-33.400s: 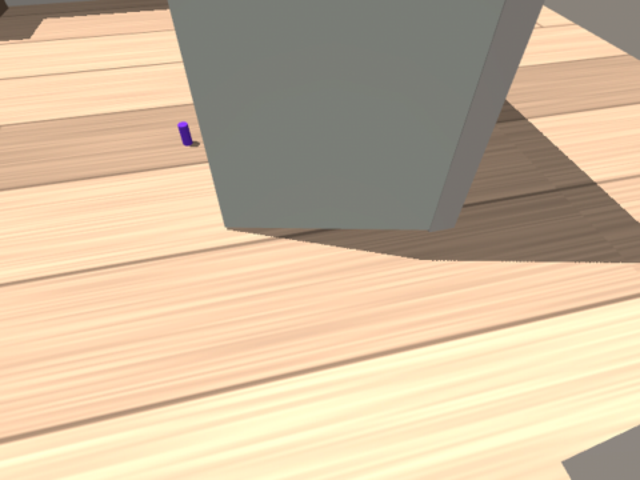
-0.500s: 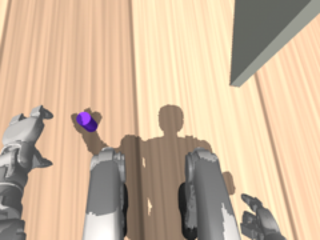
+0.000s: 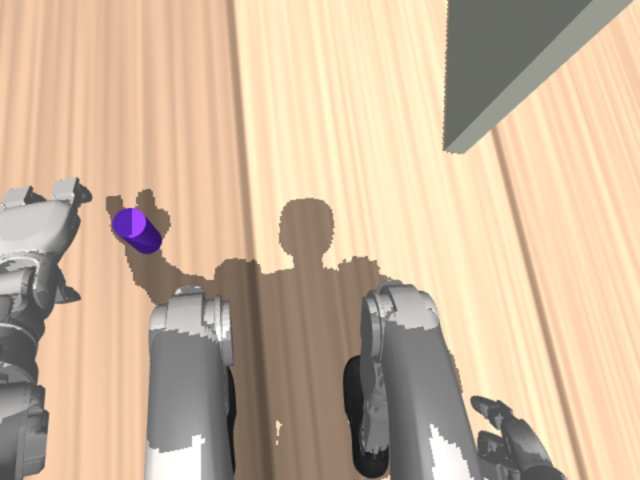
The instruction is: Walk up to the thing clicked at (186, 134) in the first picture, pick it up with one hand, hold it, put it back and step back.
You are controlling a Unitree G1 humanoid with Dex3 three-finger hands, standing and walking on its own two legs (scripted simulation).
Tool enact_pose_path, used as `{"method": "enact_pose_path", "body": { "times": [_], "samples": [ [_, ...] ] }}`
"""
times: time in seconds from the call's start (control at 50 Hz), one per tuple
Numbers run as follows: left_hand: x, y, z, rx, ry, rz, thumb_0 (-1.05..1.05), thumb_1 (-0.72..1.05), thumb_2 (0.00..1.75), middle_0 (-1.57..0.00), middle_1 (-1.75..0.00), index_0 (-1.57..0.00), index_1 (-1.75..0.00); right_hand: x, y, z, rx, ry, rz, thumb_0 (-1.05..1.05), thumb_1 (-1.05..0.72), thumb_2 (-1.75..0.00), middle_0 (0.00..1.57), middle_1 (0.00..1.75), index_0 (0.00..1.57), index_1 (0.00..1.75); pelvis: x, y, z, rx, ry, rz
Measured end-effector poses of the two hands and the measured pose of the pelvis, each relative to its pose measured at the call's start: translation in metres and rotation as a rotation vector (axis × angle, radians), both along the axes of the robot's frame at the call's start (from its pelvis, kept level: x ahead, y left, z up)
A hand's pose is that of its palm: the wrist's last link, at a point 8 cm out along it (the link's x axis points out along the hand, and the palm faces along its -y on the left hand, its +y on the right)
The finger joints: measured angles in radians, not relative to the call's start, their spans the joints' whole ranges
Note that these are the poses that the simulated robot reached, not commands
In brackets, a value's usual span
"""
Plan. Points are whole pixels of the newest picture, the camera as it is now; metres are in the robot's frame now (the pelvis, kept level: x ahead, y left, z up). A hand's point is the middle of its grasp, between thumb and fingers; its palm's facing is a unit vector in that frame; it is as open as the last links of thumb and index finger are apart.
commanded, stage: rise first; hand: left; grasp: from above
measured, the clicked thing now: (139, 232) +0.45 +0.29 -0.31
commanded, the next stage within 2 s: approach in 0.70 s
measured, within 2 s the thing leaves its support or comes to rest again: neither
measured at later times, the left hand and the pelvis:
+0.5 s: hand (77, 247) +0.39 +0.33 -0.19, palm faces -0.43 -0.08 -0.90, open 14.0 cm; pelvis +0.01 +0.00 -0.02, yaw -1 degrees
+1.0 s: hand (100, 238) +0.41 +0.31 -0.20, palm faces -0.45 -0.06 -0.89, open 14.2 cm; pelvis +0.01 +0.00 -0.03, yaw -1 degrees
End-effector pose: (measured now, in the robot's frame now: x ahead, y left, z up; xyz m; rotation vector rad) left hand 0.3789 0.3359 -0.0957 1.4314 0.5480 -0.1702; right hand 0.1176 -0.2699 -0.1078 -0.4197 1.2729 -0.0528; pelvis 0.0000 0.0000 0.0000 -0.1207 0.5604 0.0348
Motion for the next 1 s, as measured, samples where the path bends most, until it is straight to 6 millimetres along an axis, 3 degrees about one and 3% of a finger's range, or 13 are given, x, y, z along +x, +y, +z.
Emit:
{"method": "enact_pose_path", "body": {
  "times": [0.36,0.86,1.0],
  "samples": [
    [0.014,-0.004,-0.026,0.02,-0.009,-0.075,0.0,-0.48,0.96,-0.13,-0.95,-0.13,-0.95,-0.015,-0.002,-0.02,-0.005,0.08,-0.011,0.0,-0.91,-0.9,0.2,0.3,0.2,0.3,0.005,-0.001,-0.021,0.0,0.003,-0.012],
    [0.028,-0.011,-0.042,0.038,-0.008,-0.08,0.0,-0.52,0.98,-0.1,-1.0,-0.1,-1.0,-0.016,-0.004,-0.029,-0.007,0.091,-0.011,0.0,-0.91,-0.9,0.2,0.3,0.2,0.3,0.01,-0.002,-0.03,0.001,0.01,-0.018],
    [0.039,-0.027,-0.051,0.038,0.002,-0.135,0.0,-0.53,0.99,-0.09,-1.01,-0.09,-1.01,-0.023,-0.006,-0.03,-0.016,0.102,-0.005,0.0,-0.91,-0.9,0.2,0.3,0.2,0.3,0.009,-0.002,-0.035,0.003,0.01,-0.02]
  ]
}}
